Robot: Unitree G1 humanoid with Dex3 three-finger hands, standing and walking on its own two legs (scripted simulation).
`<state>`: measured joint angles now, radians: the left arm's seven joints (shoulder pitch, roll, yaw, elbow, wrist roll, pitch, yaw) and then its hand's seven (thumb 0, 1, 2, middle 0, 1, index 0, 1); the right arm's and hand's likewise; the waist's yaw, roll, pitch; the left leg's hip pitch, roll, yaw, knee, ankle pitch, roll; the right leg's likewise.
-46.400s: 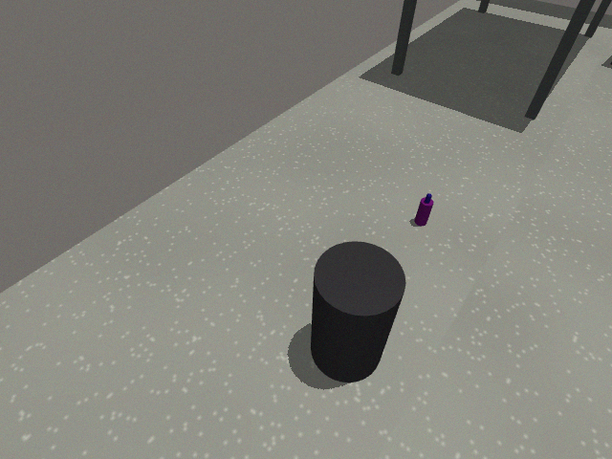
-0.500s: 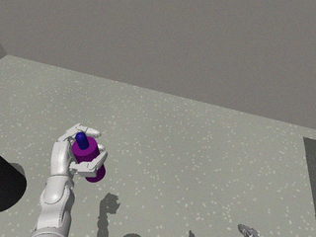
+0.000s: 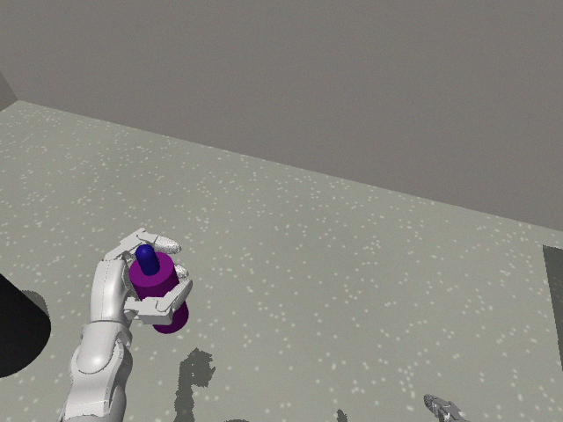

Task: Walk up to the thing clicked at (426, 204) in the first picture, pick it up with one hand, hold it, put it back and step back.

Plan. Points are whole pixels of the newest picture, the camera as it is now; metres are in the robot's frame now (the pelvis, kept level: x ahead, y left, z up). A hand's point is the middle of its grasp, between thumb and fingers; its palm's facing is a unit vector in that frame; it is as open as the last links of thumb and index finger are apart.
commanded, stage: hold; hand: left
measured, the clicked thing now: (158, 286) +0.32 +0.18 +0.04
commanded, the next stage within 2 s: crouch in 0.20 s
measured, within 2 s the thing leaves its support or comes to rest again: neither
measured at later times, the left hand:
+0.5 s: hand (165, 289) +0.32 +0.17 +0.03, palm faces +0.08 -1.00 -0.02, open 7.8 cm
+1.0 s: hand (184, 332) +0.34 +0.19 -0.19, palm faces +0.11 -0.99 -0.04, open 7.8 cm
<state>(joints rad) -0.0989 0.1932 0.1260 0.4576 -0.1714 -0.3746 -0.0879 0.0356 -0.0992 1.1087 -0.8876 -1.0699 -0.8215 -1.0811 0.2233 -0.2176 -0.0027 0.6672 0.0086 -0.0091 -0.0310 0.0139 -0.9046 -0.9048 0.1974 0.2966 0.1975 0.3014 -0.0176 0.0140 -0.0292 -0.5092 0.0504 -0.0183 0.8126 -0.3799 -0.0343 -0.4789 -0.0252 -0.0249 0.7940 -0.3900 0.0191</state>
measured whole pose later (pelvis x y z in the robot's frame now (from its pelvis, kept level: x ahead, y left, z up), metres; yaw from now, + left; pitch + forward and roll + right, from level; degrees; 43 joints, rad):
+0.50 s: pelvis +0.00 +0.00 +0.00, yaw +0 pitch +5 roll -1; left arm -0.12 0.18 0.14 0.52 -0.16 -0.39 -0.07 0.04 -0.10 1.11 -0.89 -1.07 -0.82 -1.08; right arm 0.22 -0.22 -0.01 0.66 0.00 -0.01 -0.02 0.01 -0.89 -0.90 0.20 0.30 0.20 0.30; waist -0.02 0.01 -0.03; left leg -0.55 0.05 -0.02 0.83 -0.38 -0.03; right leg -0.52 -0.03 -0.02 0.81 -0.39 0.02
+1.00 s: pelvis -0.03 +0.00 -0.16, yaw -2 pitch +29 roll -2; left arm -0.34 0.24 0.28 0.85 -0.15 -0.76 -0.13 0.04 -0.10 1.11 -0.89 -1.07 -0.83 -1.07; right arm 0.15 -0.25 -0.02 0.69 -0.07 -0.04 0.05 0.01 -0.89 -0.91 0.20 0.30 0.20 0.30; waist -0.06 0.00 -0.20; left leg -1.48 0.05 -0.07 1.62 -0.64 -0.04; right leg -1.44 -0.02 -0.02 1.59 -0.65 0.02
